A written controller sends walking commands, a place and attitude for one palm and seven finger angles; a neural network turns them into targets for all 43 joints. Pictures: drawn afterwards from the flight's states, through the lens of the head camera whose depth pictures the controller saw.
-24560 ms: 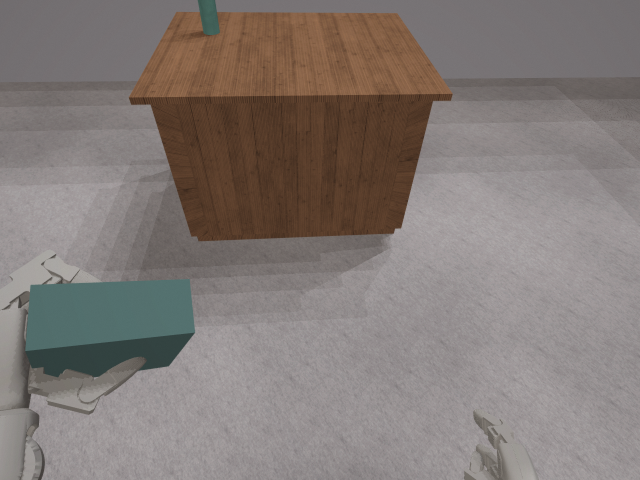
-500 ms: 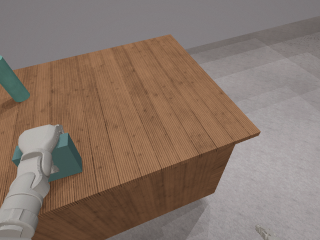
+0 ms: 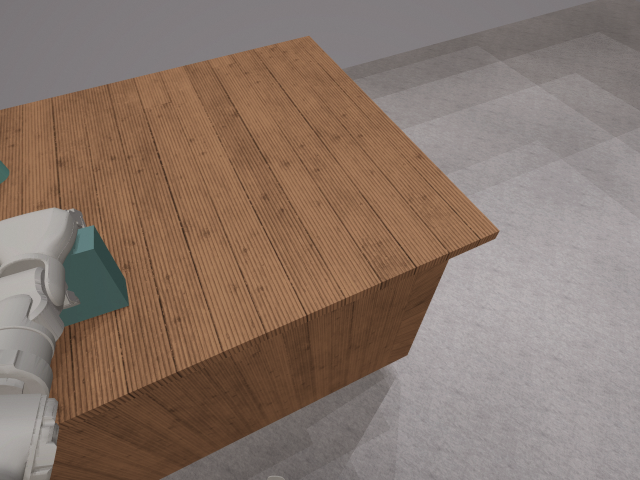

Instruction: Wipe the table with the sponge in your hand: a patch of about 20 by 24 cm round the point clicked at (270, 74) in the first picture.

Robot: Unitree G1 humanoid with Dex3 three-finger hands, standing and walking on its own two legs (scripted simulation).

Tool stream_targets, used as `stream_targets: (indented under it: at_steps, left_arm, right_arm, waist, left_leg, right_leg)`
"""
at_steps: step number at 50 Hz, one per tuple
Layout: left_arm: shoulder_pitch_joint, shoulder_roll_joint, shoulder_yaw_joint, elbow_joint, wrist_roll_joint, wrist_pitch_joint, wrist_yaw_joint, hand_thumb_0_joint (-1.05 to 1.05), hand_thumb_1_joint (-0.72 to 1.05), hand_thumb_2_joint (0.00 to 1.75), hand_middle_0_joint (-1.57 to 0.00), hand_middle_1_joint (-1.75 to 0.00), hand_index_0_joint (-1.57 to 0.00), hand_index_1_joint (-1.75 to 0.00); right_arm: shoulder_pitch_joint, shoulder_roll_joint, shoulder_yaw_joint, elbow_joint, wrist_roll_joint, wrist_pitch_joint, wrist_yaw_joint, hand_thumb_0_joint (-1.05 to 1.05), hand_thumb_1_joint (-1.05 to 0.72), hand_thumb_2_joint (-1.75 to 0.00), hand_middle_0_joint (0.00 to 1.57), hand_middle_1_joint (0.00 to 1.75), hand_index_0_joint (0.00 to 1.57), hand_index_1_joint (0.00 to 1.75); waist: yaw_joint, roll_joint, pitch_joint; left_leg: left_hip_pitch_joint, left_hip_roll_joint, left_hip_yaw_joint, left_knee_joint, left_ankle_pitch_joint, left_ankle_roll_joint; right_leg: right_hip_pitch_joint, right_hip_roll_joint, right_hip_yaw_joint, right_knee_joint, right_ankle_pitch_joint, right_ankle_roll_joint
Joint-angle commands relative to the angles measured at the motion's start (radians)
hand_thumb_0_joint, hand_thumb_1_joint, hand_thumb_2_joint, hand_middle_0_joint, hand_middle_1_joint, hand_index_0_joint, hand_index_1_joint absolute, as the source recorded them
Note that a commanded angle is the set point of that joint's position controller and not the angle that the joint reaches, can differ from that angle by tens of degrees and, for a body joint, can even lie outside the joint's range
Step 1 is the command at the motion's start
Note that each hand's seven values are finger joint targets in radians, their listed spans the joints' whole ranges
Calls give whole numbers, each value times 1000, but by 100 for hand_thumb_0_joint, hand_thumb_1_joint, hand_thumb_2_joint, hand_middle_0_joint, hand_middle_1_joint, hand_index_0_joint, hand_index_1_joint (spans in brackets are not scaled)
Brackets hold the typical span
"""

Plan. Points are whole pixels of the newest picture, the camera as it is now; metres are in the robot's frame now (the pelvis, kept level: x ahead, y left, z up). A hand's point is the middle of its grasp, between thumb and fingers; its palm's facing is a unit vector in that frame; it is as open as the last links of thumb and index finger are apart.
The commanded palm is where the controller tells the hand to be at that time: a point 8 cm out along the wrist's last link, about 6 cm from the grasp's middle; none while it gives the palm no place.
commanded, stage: wipe forward along the first lane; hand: left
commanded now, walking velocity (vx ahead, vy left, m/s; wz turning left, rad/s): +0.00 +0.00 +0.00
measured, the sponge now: (68, 291) +0.36 +0.37 +0.00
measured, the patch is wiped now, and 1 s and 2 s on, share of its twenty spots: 0.40 0.50 0.60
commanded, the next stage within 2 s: slide across to the middle lane in 0.36 s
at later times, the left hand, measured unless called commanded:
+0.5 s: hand (51, 231) +0.43 +0.40 +0.05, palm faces -0.15 +0.02 -0.99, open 9.6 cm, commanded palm +0.42 +0.38 +0.09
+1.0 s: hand (96, 216) +0.45 +0.35 +0.05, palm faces -0.11 -0.02 -0.99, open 9.7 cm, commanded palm +0.44 +0.33 +0.10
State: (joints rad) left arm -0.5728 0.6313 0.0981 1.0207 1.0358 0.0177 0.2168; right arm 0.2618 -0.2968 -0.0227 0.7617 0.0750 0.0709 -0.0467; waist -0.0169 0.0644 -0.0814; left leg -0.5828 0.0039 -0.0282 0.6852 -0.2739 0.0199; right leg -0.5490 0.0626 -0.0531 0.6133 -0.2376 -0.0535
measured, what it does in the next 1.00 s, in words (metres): shifts its weight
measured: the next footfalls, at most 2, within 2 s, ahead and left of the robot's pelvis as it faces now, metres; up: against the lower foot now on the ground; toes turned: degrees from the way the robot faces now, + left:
none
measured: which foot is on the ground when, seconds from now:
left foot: down 0.00-1.00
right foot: down 0.00-1.00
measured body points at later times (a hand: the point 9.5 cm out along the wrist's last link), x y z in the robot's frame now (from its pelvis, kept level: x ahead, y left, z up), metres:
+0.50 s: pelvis +0.02 +0.02 -0.01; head +0.09 +0.03 +0.44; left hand +0.43 +0.40 +0.10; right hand +0.07 -0.25 -0.13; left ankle +0.04 +0.11 -0.72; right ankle +0.04 -0.09 -0.72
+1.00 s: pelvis +0.06 +0.04 +0.01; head +0.11 +0.03 +0.46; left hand +0.46 +0.34 +0.10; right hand +0.16 -0.22 -0.13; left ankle +0.04 +0.11 -0.72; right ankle +0.04 -0.09 -0.72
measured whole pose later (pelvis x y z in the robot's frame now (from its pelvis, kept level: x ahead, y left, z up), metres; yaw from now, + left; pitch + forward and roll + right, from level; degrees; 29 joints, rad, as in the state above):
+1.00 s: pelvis +0.06 +0.04 +0.01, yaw +0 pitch +12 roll -3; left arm -0.64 0.49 -0.06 0.91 1.01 0.16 0.20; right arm 0.22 -0.26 -0.02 0.75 0.06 0.11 -0.01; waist 0.00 0.07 -0.11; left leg -0.50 -0.04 -0.02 0.63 -0.32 0.06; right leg -0.45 0.02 -0.04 0.53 -0.28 -0.01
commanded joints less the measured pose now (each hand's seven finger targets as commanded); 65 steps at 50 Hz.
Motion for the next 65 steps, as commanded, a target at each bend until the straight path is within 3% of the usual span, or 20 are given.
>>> stream_targets:
  at_steps: [1, 5, 12, 20, 22, 24, 25, 32, 34, 37, 39, 44, 47, 51, 52, 55, 57, 60, 62, 65]
  left_arm:
    - [-336, 365, 67, -76, 33, 26, 54, 0, 10, 130, -120, -160, -120, -160]
    - [-397, 361, 38, -48, 44, 28, 49, 0, 10, 130, -120, -160, -120, -160]
    - [-409, 406, 75, -36, 31, 21, 31, 0, 10, 130, -120, -160, -120, -160]
    - [-491, 394, 29, -5, 73, 23, 27, 0, 10, 130, -120, -160, -120, -160]
    - [-494, 412, 53, -16, 72, 18, 23, 0, 10, 130, -120, -160, -120, -160]
    - [-450, 362, 28, -23, 59, 17, 20, 0, 10, 130, -120, -160, -120, -160]
    - [-477, 291, -30, -49, 50, 16, 15, 0, 10, 130, -120, -160, -120, -160]
    - [-503, 219, -30, -202, -20, 13, 20, 0, 10, 130, -120, -160, -120, -160]
    - [-509, 157, -78, -205, -35, 25, 22, 0, 10, 130, -120, -160, -120, -160]
    - [-510, 150, -80, -226, -33, 52, 18, 0, 10, 130, -120, -160, -120, -160]
    - [-497, 91, -126, -237, -29, 73, 13, 0, 10, 130, -120, -160, -120, -160]
    - [-462, 52, -135, -271, -31, 110, 9, 0, 10, 130, -120, -160, -120, -160]
    - [-419, 111, -62, -289, -26, 124, 18, 0, 10, 130, -120, -160, -120, -160]
    - [-410, 81, -85, -286, -5, 162, 37, 0, 10, 130, -120, -160, -120, -160]
    - [-379, 128, -28, -277, -12, 171, 44, 0, 10, 130, -120, -160, -120, -160]
    - [-406, 44, -108, -285, -24, 198, 42, 0, 10, 130, -120, -160, -120, -160]
    - [-458, 83, -86, -276, -22, 206, 38, 0, 10, 130, -120, -160, -120, -160]
    - [-511, 56, -141, -257, -6, 214, 23, 0, 10, 130, -120, -160, -120, -160]
    - [-456, 43, -132, -268, -10, 207, 10, 0, 10, 130, -120, -160, -120, -160]
    - [-393, -7, -173, -265, -15, 199, -2, 0, 10, 130, -120, -160, -120, -160]
  right_arm:
    - [12, -151, -41, -97, -2, -38, -10, 0, -90, -90, 20, 30, 20, 30]
    - [31, -153, -39, -95, -2, -42, -8, 0, -90, -90, 20, 30, 20, 30]
    - [51, -162, -37, -94, -6, -35, -5, 0, -90, -90, 20, 30, 20, 30]
    - [89, -168, -37, -88, -9, -30, -1, 0, -90, -90, 20, 30, 20, 30]
    - [92, -170, -39, -82, -14, -27, 1, 0, -90, -90, 20, 30, 20, 30]
    - [100, -160, -43, -95, -11, -23, 5, 0, -90, -90, 20, 30, 20, 30]
    - [96, -151, -44, -102, -9, -27, 5, 0, -90, -90, 20, 30, 20, 30]
    - [74, -139, -57, -96, -9, -25, 3, 0, -90, -90, 20, 30, 20, 30]
    - [73, -136, -60, -85, -8, -25, 4, 0, -90, -90, 20, 30, 20, 30]
    - [48, -135, -54, -83, -7, -21, 4, 0, -90, -90, 20, 30, 20, 30]
    - [43, -129, -57, -78, -9, -18, 10, 0, -90, -90, 20, 30, 20, 30]
    - [18, -125, -55, -89, -14, -2, 19, 0, -90, -90, 20, 30, 20, 30]
    - [1, -128, -53, -96, -21, 9, 21, 0, -90, -90, 20, 30, 20, 30]
    - [-16, -126, -51, -104, -22, 25, 32, 0, -90, -90, 20, 30, 20, 30]
    - [-25, -127, -50, -103, -22, 29, 31, 0, -90, -90, 20, 30, 20, 30]
    - [-40, -122, -49, -108, -17, 31, 35, 0, -90, -90, 20, 30, 20, 30]
    - [-50, -121, -43, -100, -13, 33, 29, 0, -90, -90, 20, 30, 20, 30]
    - [-43, -121, -39, -93, -11, 34, 22, 0, -90, -90, 20, 30, 20, 30]
    - [-54, -115, -39, -105, -10, 32, 20, 0, -90, -90, 20, 30, 20, 30]
    - [-54, -115, -38, -115, -11, 37, 20, 0, -90, -90, 20, 30, 20, 30]
  waist:
    - [-22, -44, -230]
    - [-40, -24, -228]
    - [-24, -27, -288]
    - [-57, -12, -261]
    - [-44, 25, -300]
    - [-34, 21, -332]
    - [-56, 22, -333]
    - [-40, 57, -391]
    - [-58, 32, -352]
    - [-42, 62, -340]
    - [-42, 76, -325]
    - [-23, 52, -358]
    - [5, 30, -398]
    - [-4, -16, -377]
    - [17, -18, -396]
    - [-12, -26, -362]
    - [-15, -7, -352]
    - [-37, -2, -340]
    - [-12, 24, -369]
    - [-17, -2, -350]
  left_leg:
    - [16, -38, 4, -87, -76, 48]
    - [21, -34, -5, -83, -80, 47]
    - [37, -25, -11, -77, -13, 46]
    - [61, -17, -30, -66, 4, 43]
    - [93, -12, -34, -61, 57, 38]
    - [118, -13, -35, -54, 96, 34]
    - [139, -11, -33, -55, 103, 33]
    - [296, 15, -74, -76, 256, 8]
    - [325, 18, -84, -82, 262, 4]
    - [347, 18, -90, -104, 310, -8]
    - [382, 20, -96, -106, 344, -18]
    - [424, 23, -102, -108, 471, -30]
    - [413, 21, -88, -107, 550, -32]
    - [377, 9, -59, -104, 554, -18]
    - [368, 8, -53, -108, 580, -19]
    - [362, 1, -39, -111, 520, -9]
    - [350, -6, -35, -126, 463, -1]
    - [345, -16, -26, -130, 392, 13]
    - [360, -17, -30, -136, 422, 10]
    - [346, -21, -22, -133, 391, 15]
  right_leg:
    - [139, -17, 99, -126, -73, 10]
    - [102, -11, 86, -114, -77, 9]
    - [122, -7, 77, -92, 4, 5]
    - [28, 2, 53, -76, -8, 0]
    - [28, 2, 50, -63, 28, -6]
    - [41, 6, 43, -57, 52, -7]
    - [30, 6, 40, -64, 60, -2]
    - [38, 8, 24, -72, 116, -8]
    - [21, 10, 16, -83, 108, -4]
    - [38, 6, 16, -91, 124, -12]
    - [32, 6, 10, -95, 126, -12]
    - [82, 3, 8, -99, 183, -13]
    - [148, 1, 15, -97, 257, -18]
    - [199, -7, 17, -98, 331, -9]
    - [233, -9, 22, -97, 361, -12]
    - [231, -13, 20, -108, 365, -4]
    - [244, -16, 28, -117, 349, -9]
    - [240, -19, 30, -125, 326, -7]
    - [261, -20, 33, -126, 337, -13]
    - [267, -18, 34, -132, 337, -11]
